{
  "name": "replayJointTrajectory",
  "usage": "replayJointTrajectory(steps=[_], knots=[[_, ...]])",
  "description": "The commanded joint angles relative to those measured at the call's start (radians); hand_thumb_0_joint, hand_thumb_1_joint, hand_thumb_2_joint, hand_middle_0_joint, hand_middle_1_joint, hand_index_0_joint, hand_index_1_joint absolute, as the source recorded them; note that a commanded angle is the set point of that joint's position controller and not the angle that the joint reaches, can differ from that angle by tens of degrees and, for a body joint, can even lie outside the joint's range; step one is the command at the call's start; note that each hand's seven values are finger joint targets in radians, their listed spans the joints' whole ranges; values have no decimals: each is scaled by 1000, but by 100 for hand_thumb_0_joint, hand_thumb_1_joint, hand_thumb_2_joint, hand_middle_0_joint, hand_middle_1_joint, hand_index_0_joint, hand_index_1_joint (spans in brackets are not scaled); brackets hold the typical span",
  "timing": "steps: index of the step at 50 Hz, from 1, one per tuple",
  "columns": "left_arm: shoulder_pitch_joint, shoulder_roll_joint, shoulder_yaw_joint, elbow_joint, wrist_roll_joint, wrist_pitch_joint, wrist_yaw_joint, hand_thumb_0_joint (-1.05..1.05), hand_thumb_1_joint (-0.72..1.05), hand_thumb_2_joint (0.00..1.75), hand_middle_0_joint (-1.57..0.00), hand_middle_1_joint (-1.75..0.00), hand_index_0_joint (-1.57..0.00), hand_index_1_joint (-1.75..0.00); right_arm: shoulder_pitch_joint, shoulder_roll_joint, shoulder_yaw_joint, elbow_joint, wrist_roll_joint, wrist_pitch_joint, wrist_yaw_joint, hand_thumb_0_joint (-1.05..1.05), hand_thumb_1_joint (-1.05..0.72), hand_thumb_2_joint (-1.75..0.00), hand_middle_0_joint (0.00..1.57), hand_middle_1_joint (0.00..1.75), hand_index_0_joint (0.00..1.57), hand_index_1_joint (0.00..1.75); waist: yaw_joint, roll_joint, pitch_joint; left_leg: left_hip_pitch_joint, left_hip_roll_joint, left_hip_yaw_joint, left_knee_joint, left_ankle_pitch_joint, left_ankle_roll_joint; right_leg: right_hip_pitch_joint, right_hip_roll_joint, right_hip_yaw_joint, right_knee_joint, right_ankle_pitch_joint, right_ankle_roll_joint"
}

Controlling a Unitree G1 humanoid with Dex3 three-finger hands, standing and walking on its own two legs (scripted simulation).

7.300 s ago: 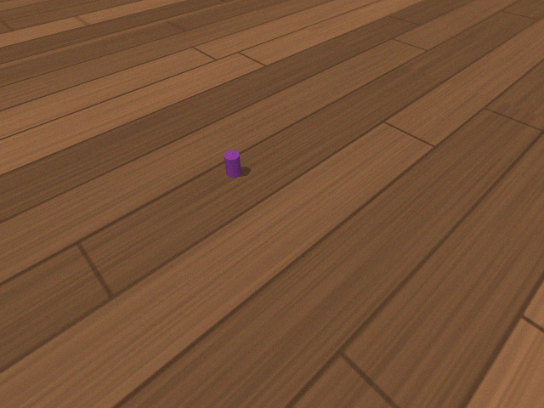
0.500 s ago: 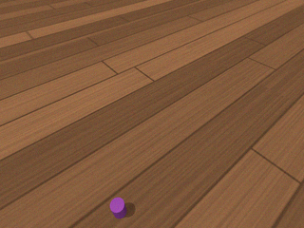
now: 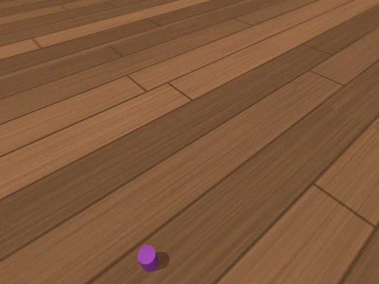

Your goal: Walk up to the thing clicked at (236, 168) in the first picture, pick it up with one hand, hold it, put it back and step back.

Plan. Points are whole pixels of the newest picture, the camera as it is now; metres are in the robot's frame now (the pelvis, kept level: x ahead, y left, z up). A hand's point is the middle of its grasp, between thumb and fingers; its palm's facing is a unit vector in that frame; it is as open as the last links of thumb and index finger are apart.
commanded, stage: stand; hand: left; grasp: from the side
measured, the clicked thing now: (148, 258) +0.39 +0.23 -0.72
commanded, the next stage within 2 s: go down in 0.08 s
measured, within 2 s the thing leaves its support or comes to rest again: neither
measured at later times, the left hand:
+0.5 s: hand out of the picture +0.16 +0.26 -0.16, palm faces +0.02 -0.93 -0.36, open 11.9 cm
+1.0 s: hand out of the picture +0.15 +0.28 -0.19, palm faces +0.05 -0.93 -0.36, open 17.1 cm
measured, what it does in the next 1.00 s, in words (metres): lowers itself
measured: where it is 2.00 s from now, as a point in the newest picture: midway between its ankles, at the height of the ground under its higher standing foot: outside the picture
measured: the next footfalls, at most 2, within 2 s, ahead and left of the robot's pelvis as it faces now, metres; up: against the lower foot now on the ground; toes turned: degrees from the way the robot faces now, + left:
none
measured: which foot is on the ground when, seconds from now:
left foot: down 0.00-1.00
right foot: down 0.00-1.00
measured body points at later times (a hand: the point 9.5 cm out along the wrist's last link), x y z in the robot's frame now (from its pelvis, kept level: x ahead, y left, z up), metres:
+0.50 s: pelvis -0.01 +0.00 -0.02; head +0.05 +0.01 +0.43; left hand +0.16 +0.31 -0.13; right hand +0.09 -0.26 -0.14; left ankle +0.01 +0.14 -0.75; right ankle -0.02 -0.13 -0.75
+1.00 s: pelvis +0.00 +0.01 -0.06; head +0.06 +0.03 +0.38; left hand +0.15 +0.33 -0.16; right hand +0.16 -0.25 -0.15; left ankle +0.01 +0.14 -0.75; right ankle -0.02 -0.13 -0.75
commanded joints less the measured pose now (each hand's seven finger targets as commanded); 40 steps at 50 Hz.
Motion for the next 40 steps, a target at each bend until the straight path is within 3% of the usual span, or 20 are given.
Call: replayJointTrajectory(steps=[1,8,9,10,11,12,13,14,15,16,17,19,21,23,29,32,36,37,39,40], knots=[[-39,209,36,-57,0,-16,10,0,90,90,-20,-30,-20,-30,-46,-211,-38,-56,1,-22,-12,0,-90,-90,20,30,20,30,-2,11,-54,30,100,-89,-41,138,33,-35,-113,84,-62,140,-32],[-33,212,37,-56,3,-15,10,0,90,90,-20,-30,-20,-30,-44,-209,-37,-53,0,-23,-13,0,-90,-90,20,30,20,30,2,6,-52,35,102,-92,-44,130,32,-42,-111,83,-61,130,-30],[-38,213,39,-58,3,-15,11,0,82,82,-15,-22,-13,-22,-39,-208,-38,-56,0,-22,-14,0,-98,-93,21,30,20,30,-1,2,-55,30,101,-89,-44,128,33,-41,-114,87,-60,132,-32],[-389,23,29,-409,-49,-106,22,0,74,90,-17,-30,-15,-30,-4,-46,1,-339,73,-71,-35,0,-104,-94,20,30,20,30,-120,46,21,-95,-50,29,29,-16,39,-248,19,21,0,82,-21],[-473,96,60,-356,-47,-100,30,0,66,82,-9,-38,-7,-38,44,-78,-5,-290,75,-71,-46,0,-105,-94,20,30,20,30,-86,-2,-15,-80,-47,21,39,-41,42,-197,19,8,5,41,-19],[-265,197,122,-161,-21,-60,34,0,58,74,-3,-46,-6,-46,85,-110,-27,-289,80,-60,-56,0,-105,-93,20,30,20,30,-50,-8,-12,-102,-45,18,41,-33,41,-188,25,-5,12,22,-27],[-233,210,139,-96,1,-43,24,0,50,66,-2,-54,-5,-51,104,-109,-40,-302,72,-53,-56,0,-104,-93,20,30,20,30,-47,-63,-53,-126,-51,16,84,-11,47,-201,23,-4,32,34,-24],[-315,229,151,-114,16,-41,10,0,42,63,0,-52,-3,-48,107,-103,-46,-330,69,-55,-58,0,-100,-92,20,30,20,30,-37,-73,-76,-139,-49,12,112,4,50,-210,22,-4,62,49,-25],[-342,262,180,-126,42,-48,6,0,34,59,0,-44,-1,-41,112,-103,-62,-354,54,-61,-61,0,-99,-92,20,30,20,30,-24,-53,-161,-136,-50,11,140,33,48,-192,15,4,97,89,-23],[-240,266,205,-73,70,-33,1,0,26,53,0,-39,-2,-37,143,-96,-72,-361,44,-63,-61,0,-96,-91,20,30,20,30,-11,-25,-209,-147,-57,11,167,68,44,-184,11,5,126,127,-24],[-169,230,213,-64,86,-16,-7,0,21,48,0,-36,-2,-34,160,-91,-83,-377,33,-64,-54,0,-95,-91,20,30,20,30,6,-3,-231,-166,-61,8,191,97,41,-188,13,6,153,144,-29],[-128,212,219,-121,103,12,-9,0,11,48,-2,-38,-4,-36,160,-83,-90,-423,34,-70,-50,0,-93,-90,20,30,20,30,24,37,-261,-162,-66,10,199,131,33,-179,18,6,172,162,-33],[-112,196,225,-172,101,49,-2,0,1,52,-2,-46,-4,-43,148,-77,-92,-462,38,-75,-48,0,-91,-90,20,30,20,30,19,53,-247,-170,-60,2,199,141,28,-202,26,-2,180,154,-34],[-111,190,226,-231,105,89,-1,0,-12,40,-2,-34,-4,-32,139,-72,-91,-504,42,-77,-45,0,-87,-89,20,30,20,30,10,43,-245,-179,-55,-3,206,122,28,-225,31,-6,183,126,-35],[-109,150,217,-364,82,145,-1,0,-39,29,-5,-27,-4,-27,141,-62,-87,-565,38,-106,-44,0,-82,-88,20,30,20,30,-18,14,-214,-263,-37,-12,287,51,28,-340,40,-16,267,47,-31],[-89,159,228,-442,78,149,-6,0,-48,31,-7,-34,-7,-34,149,-60,-89,-577,35,-124,-46,0,-83,-88,20,30,20,30,-25,26,-245,-300,-34,-18,348,54,27,-374,37,-14,324,52,-28],[-28,170,246,-563,77,165,-14,0,-54,14,-8,-18,-7,-19,157,-58,-94,-593,30,-140,-57,0,-81,-87,20,30,20,30,-24,50,-325,-317,-31,-23,430,121,29,-409,31,-7,400,120,-22],[-38,182,252,-609,78,170,-17,0,-56,16,-9,-22,-8,-22,159,-63,-94,-602,31,-144,-58,0,-83,-88,20,30,20,30,-29,72,-337,-308,-25,-30,439,131,25,-424,35,-11,416,112,-24],[9,165,247,-616,78,191,-18,0,-58,15,-9,-21,-8,-21,150,-57,-92,-612,28,-148,-66,0,-82,-88,20,30,20,30,-32,52,-312,-352,-26,-33,461,105,25,-450,34,-13,431,92,-22],[13,186,264,-653,79,198,-19,0,-59,13,-9,-19,-9,-19,148,-57,-92,-619,28,-150,-69,0,-83,-88,20,30,20,30,-24,62,-328,-365,-27,-33,476,92,28,-457,31,-10,436,83,-21]])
